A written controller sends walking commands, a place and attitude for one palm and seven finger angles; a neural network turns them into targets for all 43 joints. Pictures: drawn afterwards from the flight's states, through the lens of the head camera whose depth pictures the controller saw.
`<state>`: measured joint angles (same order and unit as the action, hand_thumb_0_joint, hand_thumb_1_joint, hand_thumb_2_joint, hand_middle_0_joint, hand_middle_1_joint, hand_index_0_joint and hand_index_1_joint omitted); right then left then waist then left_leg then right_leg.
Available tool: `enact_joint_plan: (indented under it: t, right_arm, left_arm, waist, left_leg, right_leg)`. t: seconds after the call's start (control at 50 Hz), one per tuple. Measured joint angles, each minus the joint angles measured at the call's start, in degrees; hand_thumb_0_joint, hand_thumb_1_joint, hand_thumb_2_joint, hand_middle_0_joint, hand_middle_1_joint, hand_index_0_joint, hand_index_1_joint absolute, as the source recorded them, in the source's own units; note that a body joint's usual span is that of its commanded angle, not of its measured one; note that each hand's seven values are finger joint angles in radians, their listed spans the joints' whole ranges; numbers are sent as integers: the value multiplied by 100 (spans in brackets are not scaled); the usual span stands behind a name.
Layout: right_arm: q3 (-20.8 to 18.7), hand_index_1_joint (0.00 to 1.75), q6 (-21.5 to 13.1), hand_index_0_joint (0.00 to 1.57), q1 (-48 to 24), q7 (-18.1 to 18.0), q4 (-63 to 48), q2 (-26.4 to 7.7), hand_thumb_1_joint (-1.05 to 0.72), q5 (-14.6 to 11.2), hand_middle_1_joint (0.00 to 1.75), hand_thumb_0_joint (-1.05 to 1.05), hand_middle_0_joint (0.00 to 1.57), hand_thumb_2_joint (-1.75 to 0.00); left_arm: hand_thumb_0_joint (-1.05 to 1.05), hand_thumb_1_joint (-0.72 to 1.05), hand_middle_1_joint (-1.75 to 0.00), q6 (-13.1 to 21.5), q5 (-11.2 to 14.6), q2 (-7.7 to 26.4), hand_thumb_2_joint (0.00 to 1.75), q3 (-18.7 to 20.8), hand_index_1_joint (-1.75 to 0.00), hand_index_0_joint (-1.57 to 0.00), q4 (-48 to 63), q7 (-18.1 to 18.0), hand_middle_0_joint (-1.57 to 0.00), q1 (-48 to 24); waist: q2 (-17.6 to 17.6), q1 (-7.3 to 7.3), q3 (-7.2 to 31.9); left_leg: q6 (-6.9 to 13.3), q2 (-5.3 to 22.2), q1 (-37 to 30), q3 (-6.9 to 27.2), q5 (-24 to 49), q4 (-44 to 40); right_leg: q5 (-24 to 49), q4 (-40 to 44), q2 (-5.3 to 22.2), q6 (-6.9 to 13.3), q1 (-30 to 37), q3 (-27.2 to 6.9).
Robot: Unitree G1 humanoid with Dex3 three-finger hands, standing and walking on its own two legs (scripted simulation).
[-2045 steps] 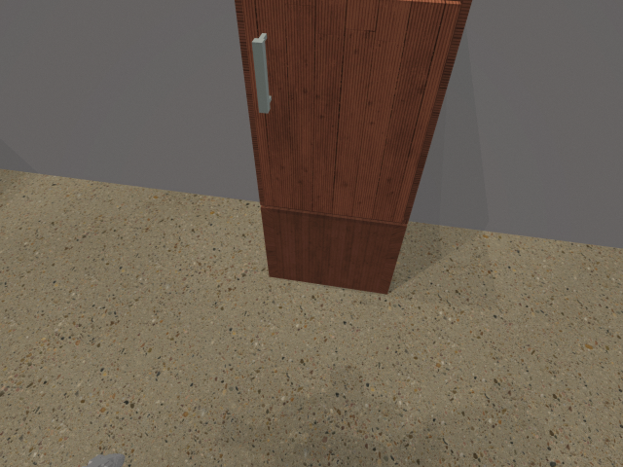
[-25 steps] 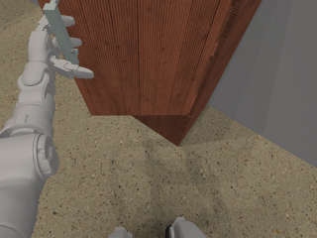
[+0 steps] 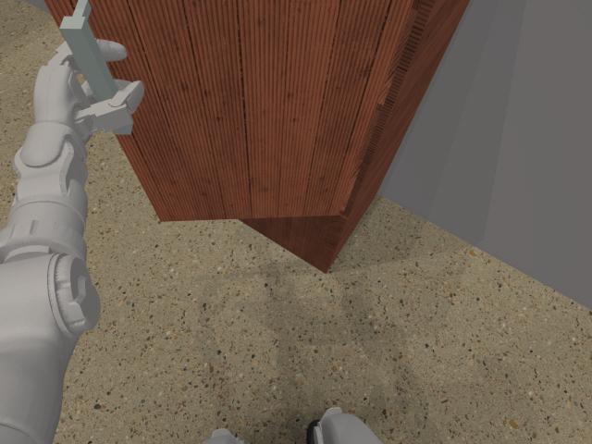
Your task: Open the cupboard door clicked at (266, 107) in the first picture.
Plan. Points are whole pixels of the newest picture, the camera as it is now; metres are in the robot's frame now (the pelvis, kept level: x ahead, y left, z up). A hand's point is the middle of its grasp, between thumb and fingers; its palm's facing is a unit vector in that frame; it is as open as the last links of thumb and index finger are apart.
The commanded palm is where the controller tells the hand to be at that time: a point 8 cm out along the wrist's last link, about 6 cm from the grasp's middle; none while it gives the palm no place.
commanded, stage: close the thumb around the handle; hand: left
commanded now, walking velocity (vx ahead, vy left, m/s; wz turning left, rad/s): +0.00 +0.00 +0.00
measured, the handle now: (105, 73) +0.58 +0.18 +0.13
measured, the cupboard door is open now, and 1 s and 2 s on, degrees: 38 50 71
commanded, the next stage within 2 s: pull the door open along its arc in 0.18 s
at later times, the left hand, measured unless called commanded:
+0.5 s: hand (119, 106) +0.53 +0.16 +0.12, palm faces -0.04 -1.00 +0.00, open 5.7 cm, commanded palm +0.48 +0.21 +0.12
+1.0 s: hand (129, 153) +0.45 +0.14 +0.12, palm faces +0.12 -0.99 +0.01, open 5.7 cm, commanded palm +0.43 +0.19 +0.12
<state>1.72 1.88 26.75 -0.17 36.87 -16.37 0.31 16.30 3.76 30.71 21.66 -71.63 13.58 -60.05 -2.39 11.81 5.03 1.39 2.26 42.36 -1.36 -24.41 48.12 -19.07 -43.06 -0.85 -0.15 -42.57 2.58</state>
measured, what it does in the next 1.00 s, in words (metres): stands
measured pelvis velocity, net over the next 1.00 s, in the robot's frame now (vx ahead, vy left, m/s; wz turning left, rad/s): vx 0.00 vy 0.00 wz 0.03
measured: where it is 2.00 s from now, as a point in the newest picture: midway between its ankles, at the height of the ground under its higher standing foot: outside the picture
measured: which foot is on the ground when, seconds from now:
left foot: down 0.00-1.00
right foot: down 0.00-1.00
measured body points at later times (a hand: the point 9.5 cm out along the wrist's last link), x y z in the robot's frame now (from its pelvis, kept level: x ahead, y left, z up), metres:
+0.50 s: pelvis +0.00 +0.00 +0.00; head +0.11 +0.01 +0.44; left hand +0.52 +0.22 +0.12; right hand -0.03 -0.26 -0.11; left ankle -0.02 +0.10 -0.70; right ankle +0.01 -0.13 -0.70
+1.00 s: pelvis +0.00 +0.00 +0.01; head +0.05 +0.00 +0.46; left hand +0.44 +0.20 +0.12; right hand +0.11 -0.25 -0.10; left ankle -0.02 +0.10 -0.70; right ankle +0.01 -0.13 -0.70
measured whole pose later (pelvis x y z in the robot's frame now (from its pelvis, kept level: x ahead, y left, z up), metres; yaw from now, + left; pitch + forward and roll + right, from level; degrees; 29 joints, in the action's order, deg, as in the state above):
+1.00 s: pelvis +0.00 +0.00 +0.01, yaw +2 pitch +11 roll -1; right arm 0.4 -0.2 16.0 -0.1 35.4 -14.3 -0.5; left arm 12.8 5.1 12.3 13.4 -49.9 -1.2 -41.5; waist -2.0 4.3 5.8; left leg 1.2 0.7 32.8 -0.8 -23.1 44.4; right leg -19.3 -41.4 0.5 -0.1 -33.5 3.0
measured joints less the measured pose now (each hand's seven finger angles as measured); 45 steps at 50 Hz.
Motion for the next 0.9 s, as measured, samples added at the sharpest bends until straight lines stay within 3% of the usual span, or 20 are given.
enact_joint_plan:
  t: [0.12,0.36,0.5,0.68,0.8,0.9]
  right_arm:
    - [-5,30,-13,20,-85,-11,-50,7,-91,-5,30,0,20,-90]
    - [62,30,-42,20,-175,-38,-108,47,-91,1,30,0,20,-90]
    - [21,30,32,20,-59,22,-140,58,-91,-8,30,0,20,-90]
    - [-80,30,174,20,-20,82,-276,89,-91,-136,30,0,20,-90]
    - [-124,30,112,20,-302,72,-385,135,-91,-227,30,0,20,-90]
    - [-124,30,-30,20,-748,4,-264,166,-91,-185,30,0,20,-90]
  left_arm:
    - [0,72,-134,56,33,-41,83,-28,-133,-39,88,60,-38,75]
    - [0,71,-135,7,-10,-7,85,-33,-135,-39,-92,65,-37,-144]
    - [0,73,-135,-5,114,-152,83,23,-135,-36,336,-24,-35,284]
    - [-1,73,-135,-174,457,-698,77,-84,-135,-34,1790,14,-35,1724]
    - [-1,71,-135,-355,657,-1212,74,-450,-134,-34,2961,-43,-36,2787]
    - [-1,70,-135,-463,477,-1639,77,-747,-134,-36,2779,-722,-35,2445]
  waist:
    - [12,-26,-2]
    - [11,3,-11]
    - [-12,-59,60]
    - [-57,-292,205]
    - [-59,-505,217]
    - [-5,-682,117]
  left_leg:
    - [4,-3,-14,-2,-4,1]
    - [21,-32,108,25,-4,85]
    - [32,-7,-6,-82,-29,29]
    - [37,11,-588,-231,-26,-306]
    - [27,-25,-1088,-222,29,-567]
    - [4,-98,-1130,-39,76,-497]
  right_leg:
    - [-1,3,2,-6,17,-4]
    - [-6,-68,31,-22,-87,19]
    - [-5,-44,4,-36,-32,-88]
    - [6,209,-31,-45,455,-236]
    - [19,412,-4,-46,942,-232]
    - [-6,351,76,-29,1069,-51]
